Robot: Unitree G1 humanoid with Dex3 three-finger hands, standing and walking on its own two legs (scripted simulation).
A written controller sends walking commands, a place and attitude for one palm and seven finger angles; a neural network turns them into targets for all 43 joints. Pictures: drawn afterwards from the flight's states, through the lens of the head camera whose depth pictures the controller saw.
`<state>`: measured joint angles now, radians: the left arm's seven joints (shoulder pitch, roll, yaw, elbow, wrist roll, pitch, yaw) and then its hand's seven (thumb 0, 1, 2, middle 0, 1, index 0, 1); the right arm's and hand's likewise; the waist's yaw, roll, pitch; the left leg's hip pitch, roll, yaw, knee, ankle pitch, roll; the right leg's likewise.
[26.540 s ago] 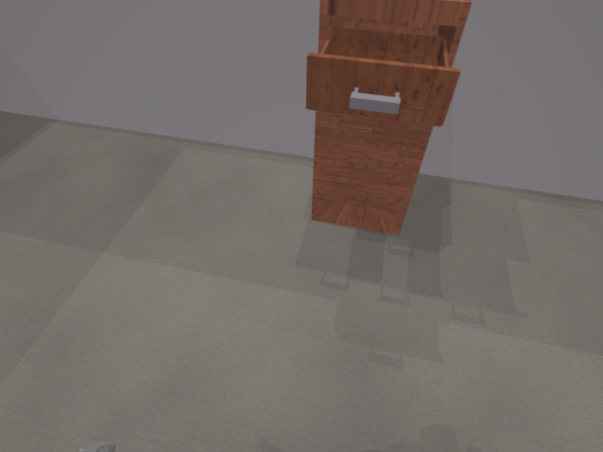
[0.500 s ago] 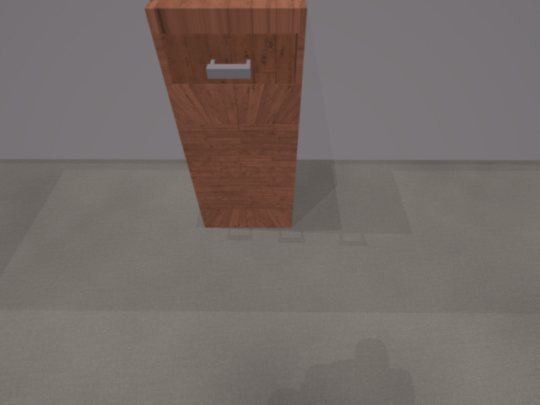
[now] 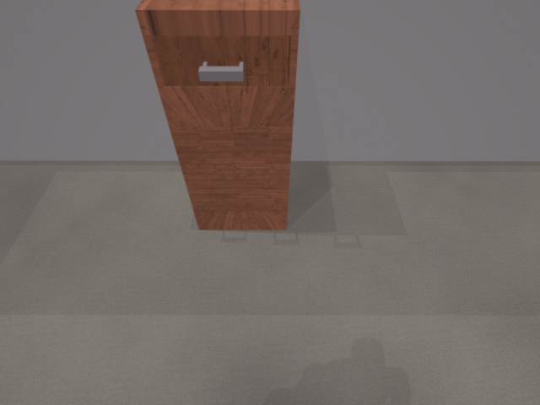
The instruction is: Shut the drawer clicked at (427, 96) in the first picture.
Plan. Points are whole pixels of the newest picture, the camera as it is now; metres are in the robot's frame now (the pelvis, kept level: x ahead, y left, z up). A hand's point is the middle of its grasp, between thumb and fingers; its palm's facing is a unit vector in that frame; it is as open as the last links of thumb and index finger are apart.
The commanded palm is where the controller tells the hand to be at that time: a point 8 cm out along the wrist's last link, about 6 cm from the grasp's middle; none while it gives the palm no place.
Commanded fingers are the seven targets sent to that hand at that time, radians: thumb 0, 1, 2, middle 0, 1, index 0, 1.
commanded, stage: look to check the result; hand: left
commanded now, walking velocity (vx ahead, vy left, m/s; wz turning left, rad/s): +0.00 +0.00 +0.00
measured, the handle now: (222, 69) +0.91 +0.18 +0.03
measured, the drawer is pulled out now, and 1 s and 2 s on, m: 0.00 0.00 0.00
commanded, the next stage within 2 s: stand and wait in 0.38 s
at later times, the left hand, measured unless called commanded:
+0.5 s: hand out of the picture +0.04 +0.18 -0.17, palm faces +0.02 -0.97 -0.24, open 7.4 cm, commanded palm none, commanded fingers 0.00 0.90 0.90 -0.20 -0.30 -0.20 -0.30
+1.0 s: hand out of the picture +0.05 +0.18 -0.17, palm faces +0.01 -0.96 -0.27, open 7.4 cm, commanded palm none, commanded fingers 0.00 0.90 0.90 -0.20 -0.30 -0.20 -0.30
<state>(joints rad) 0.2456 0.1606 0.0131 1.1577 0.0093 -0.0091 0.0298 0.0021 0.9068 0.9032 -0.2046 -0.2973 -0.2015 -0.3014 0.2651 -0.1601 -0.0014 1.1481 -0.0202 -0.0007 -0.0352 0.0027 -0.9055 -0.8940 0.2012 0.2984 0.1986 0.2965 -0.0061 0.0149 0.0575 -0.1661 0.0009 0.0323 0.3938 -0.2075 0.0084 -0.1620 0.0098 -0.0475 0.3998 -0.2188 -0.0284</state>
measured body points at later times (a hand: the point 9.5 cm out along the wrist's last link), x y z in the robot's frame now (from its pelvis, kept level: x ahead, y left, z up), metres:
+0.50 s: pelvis +0.01 -0.01 +0.00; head +0.03 -0.02 +0.45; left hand +0.04 +0.23 -0.15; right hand +0.03 -0.25 -0.16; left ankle +0.00 +0.11 -0.74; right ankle +0.00 -0.10 -0.74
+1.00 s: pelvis +0.02 -0.02 +0.00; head +0.03 -0.03 +0.45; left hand +0.05 +0.23 -0.15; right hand +0.04 -0.27 -0.16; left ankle +0.00 +0.11 -0.74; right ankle +0.00 -0.10 -0.74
